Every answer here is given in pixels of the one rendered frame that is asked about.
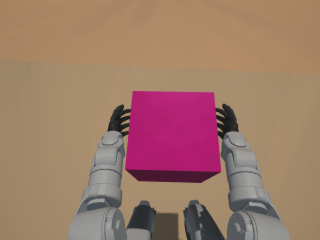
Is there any right robot forearm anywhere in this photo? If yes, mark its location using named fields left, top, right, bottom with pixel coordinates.
left=220, top=131, right=291, bottom=239

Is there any right robot upper arm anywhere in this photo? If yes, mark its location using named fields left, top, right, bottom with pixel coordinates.
left=226, top=209, right=290, bottom=240

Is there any left robot forearm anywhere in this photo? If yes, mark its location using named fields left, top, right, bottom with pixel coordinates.
left=67, top=130, right=126, bottom=240

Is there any robot left hand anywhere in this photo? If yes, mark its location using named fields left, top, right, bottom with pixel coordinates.
left=107, top=104, right=131, bottom=137

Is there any left robot upper arm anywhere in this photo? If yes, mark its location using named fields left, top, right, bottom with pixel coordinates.
left=68, top=206, right=128, bottom=240

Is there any robot right hand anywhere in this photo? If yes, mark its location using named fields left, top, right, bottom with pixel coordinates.
left=215, top=104, right=239, bottom=140

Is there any carton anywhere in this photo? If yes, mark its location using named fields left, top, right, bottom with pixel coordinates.
left=125, top=91, right=221, bottom=183

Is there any right robot thigh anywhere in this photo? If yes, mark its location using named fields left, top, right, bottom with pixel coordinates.
left=183, top=204, right=226, bottom=240

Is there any right robot shin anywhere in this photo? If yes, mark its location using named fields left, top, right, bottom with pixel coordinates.
left=187, top=199, right=206, bottom=240

